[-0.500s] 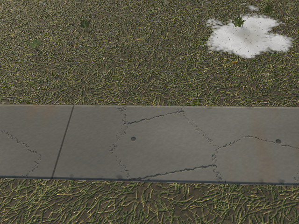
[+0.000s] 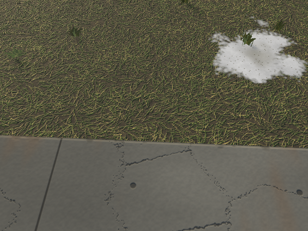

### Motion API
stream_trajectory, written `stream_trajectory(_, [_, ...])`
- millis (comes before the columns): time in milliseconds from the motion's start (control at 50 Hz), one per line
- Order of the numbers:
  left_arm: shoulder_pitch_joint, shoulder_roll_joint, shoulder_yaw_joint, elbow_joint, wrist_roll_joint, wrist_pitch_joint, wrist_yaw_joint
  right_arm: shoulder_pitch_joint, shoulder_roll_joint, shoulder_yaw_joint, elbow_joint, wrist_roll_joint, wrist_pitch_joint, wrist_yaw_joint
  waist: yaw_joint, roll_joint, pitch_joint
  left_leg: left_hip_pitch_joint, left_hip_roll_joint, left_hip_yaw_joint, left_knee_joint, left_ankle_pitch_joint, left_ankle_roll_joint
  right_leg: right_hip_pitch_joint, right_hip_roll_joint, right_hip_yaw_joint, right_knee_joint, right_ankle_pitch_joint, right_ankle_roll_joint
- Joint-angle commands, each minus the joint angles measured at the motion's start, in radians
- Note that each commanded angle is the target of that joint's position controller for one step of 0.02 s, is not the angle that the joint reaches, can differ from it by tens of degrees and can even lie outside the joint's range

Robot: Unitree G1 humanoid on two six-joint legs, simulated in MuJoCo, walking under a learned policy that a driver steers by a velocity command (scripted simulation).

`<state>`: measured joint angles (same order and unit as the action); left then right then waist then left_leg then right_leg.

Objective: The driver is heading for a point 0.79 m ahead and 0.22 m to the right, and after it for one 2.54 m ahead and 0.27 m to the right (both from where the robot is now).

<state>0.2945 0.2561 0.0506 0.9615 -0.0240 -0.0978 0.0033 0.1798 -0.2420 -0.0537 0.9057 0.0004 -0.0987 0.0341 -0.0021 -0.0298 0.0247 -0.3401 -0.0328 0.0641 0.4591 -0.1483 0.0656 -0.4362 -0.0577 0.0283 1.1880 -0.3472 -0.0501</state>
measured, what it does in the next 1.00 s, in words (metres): walks ahead, turning right: right foot, then left foot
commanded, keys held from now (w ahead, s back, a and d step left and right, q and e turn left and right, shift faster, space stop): w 0.20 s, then w+e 0.56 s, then e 0.24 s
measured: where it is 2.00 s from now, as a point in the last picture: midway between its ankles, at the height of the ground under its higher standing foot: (179, 214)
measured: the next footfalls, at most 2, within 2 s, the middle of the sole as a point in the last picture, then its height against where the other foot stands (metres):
right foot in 0.42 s outside the picture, level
left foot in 0.92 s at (161, 178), level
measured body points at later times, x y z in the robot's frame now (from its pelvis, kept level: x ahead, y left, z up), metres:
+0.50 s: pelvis +0.28 -0.06 -0.01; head +0.31 -0.07 +0.43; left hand +0.47 +0.17 -0.12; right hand +0.27 -0.33 -0.16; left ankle +0.11 +0.08 -0.66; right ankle +0.36 -0.15 -0.74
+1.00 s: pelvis +0.54 -0.07 -0.01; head +0.58 -0.08 +0.43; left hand +0.67 +0.18 -0.14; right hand +0.67 -0.38 -0.09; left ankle +0.69 -0.01 -0.74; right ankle +0.38 -0.15 -0.67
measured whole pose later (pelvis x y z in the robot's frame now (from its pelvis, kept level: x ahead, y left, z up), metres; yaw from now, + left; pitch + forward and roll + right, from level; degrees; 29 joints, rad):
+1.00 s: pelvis +0.54 -0.07 -0.01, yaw -23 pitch +3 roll +0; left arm 0.35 0.28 0.07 0.78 -0.02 -0.01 0.03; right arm -0.01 -0.24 -0.05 0.72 -0.01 -0.10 0.01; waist 0.07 -0.02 0.04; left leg -0.48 -0.03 -0.01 0.51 -0.08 0.02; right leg -0.34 0.11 0.17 1.06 -0.59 0.00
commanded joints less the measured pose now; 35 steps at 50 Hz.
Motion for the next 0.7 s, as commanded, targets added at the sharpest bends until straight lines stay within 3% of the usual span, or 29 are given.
stream_trajectory(20, [0.049,0.052,0.023,-0.048,0.006,0.010,0.011,0.018,-0.079,-0.012,-0.025,-0.008,-0.017,0.003,0.022,0.117,-0.057,0.133,0.251,-0.280,-0.302,0.076,0.164,-0.140,-0.095,0.037,-0.027,0.094,-0.002])
stream_trajectory(80, [-0.029,0.058,0.030,-0.079,0.016,0.023,0.016,0.073,-0.125,-0.022,0.003,-0.007,-0.020,-0.014,0.019,0.088,-0.013,0.136,0.250,-0.223,-0.339,0.166,0.179,-0.227,-0.106,0.030,-0.148,0.205,0.025])
stream_trajectory(120, [-0.105,0.055,0.031,-0.104,0.021,0.020,0.014,0.111,-0.130,-0.022,0.017,-0.004,-0.013,-0.027,0.000,0.078,-0.001,0.177,0.245,-0.197,-0.344,0.199,0.168,-0.281,-0.104,0.026,-0.262,0.307,0.039])
stream_trajectory(200, [-0.240,0.030,0.021,-0.140,0.015,0.011,-0.001,0.170,-0.140,-0.021,0.038,0.006,-0.005,-0.038,-0.042,0.085,0.024,0.216,0.217,-0.135,-0.352,0.180,0.134,-0.251,-0.066,-0.010,-0.493,0.460,0.040])
stream_trajectory(320, [-0.358,0.029,0.006,-0.195,-0.002,0.009,-0.041,0.235,-0.148,-0.030,0.088,0.006,0.015,-0.044,-0.077,0.083,0.064,0.418,0.294,-0.071,-0.288,0.223,0.116,-0.295,-0.035,-0.026,-0.612,0.379,-0.006])
stream_trajectory(360, [-0.346,0.047,0.011,-0.210,-0.003,0.008,-0.054,0.208,-0.162,-0.037,0.085,0.008,0.024,-0.048,-0.053,0.096,0.047,0.460,0.311,-0.042,-0.221,0.380,0.095,-0.247,-0.009,-0.045,-0.624,0.285,-0.039])
stream_trajectory(380, [-0.305,0.066,0.020,-0.207,0.000,0.009,-0.057,0.185,-0.176,-0.042,0.076,0.009,0.027,-0.051,-0.025,0.112,0.011,0.464,0.307,-0.020,-0.155,0.552,0.081,-0.162,0.023,-0.074,-0.623,0.244,-0.058])
stream_trajectory(400, [-0.209,0.093,0.037,-0.186,0.005,0.010,-0.057,0.160,-0.184,-0.044,0.068,0.010,0.034,-0.054,0.032,0.118,-0.053,0.450,0.287,0.012,-0.028,0.718,0.061,-0.017,0.065,-0.109,-0.638,0.243,-0.079])
stream_trajectory(420, [-0.048,0.141,0.066,-0.137,0.005,0.013,-0.052,0.152,-0.172,-0.038,0.055,0.006,0.040,-0.059,0.101,0.094,-0.138,0.377,0.237,0.057,0.180,0.759,0.029,0.203,0.102,-0.115,-0.664,0.279,-0.107])
stream_trajectory(440, [0.115,0.231,0.093,-0.113,0.011,0.020,-0.037,0.167,-0.147,-0.024,0.023,-0.013,0.036,-0.064,0.142,-0.049,-0.254,0.118,0.181,0.089,0.523,0.441,-0.014,0.509,-0.083,0.169,-0.667,0.320,-0.182])
stream_trajectory(460, [0.128,0.275,0.095,-0.108,0.004,0.017,-0.044,0.273,-0.009,0.019,0.010,-0.023,0.004,-0.042,0.053,-0.270,-0.358,-0.291,-0.028,-0.017,0.825,-0.375,-0.065,0.815,-0.284,0.696,-0.815,0.136,-0.358])
stream_trajectory(480, [0.137,0.182,0.071,-0.112,0.002,0.016,-0.044,0.192,-0.109,-0.003,0.008,0.011,-0.032,-0.029,0.100,-0.160,-0.351,-0.401,0.018,-0.166,0.917,-0.394,-0.038,0.822,-0.269,0.725,-0.881,0.052,-0.319])
stream_trajectory(500, [0.071,0.147,0.062,-0.130,0.006,0.013,-0.039,0.092,-0.151,-0.014,-0.029,0.038,-0.053,-0.024,0.098,-0.116,-0.217,-0.463,0.060,-0.157,0.911,-0.311,-0.018,0.708,-0.235,0.586,-0.889,0.116,-0.276])
stream_trajectory(520, [-0.001,0.132,0.055,-0.155,0.011,0.011,-0.038,0.043,-0.147,-0.014,-0.041,0.032,-0.062,-0.031,0.068,-0.002,-0.153,-0.427,0.103,-0.151,0.845,-0.227,-0.011,0.564,-0.198,0.481,-0.905,0.210,-0.253])
stream_trajectory(540, [-0.054,0.108,0.047,-0.173,0.020,0.010,-0.038,0.023,-0.148,-0.024,-0.044,0.014,-0.058,-0.039,0.033,0.041,-0.103,-0.368,0.130,-0.147,0.764,-0.181,-0.018,0.430,-0.168,0.404,-0.926,0.306,-0.240])
stream_trajectory(560, [-0.077,0.090,0.040,-0.186,0.029,0.008,-0.035,0.034,-0.143,-0.030,-0.050,0.007,-0.045,-0.042,-0.001,0.023,-0.096,-0.301,0.148,-0.156,0.719,-0.160,-0.025,0.353,-0.143,0.365,-0.948,0.360,-0.236])
stream_trajectory(600, [-0.063,0.101,0.042,-0.189,0.019,0.008,-0.027,0.046,-0.118,-0.033,-0.061,-0.003,-0.019,-0.047,-0.022,-0.001,-0.078,-0.267,0.151,-0.144,0.626,-0.147,-0.053,0.277,-0.120,0.318,-0.976,0.395,-0.244])
stream_trajectory(660, [0.006,0.145,0.054,-0.182,0.013,0.009,-0.003,-0.059,-0.101,-0.032,-0.104,-0.014,-0.003,-0.056,0.001,-0.008,-0.029,-0.315,0.131,-0.127,0.442,-0.002,-0.096,0.228,-0.096,0.277,-1.002,0.399,-0.237])
stream_trajectory(700, [0.039,0.145,0.055,-0.178,0.010,0.016,0.007,-0.138,-0.085,-0.027,-0.130,-0.012,-0.005,-0.052,0.026,-0.019,-0.016,-0.298,0.105,-0.127,0.294,0.132,-0.101,0.210,-0.062,0.247,-0.994,0.357,-0.203])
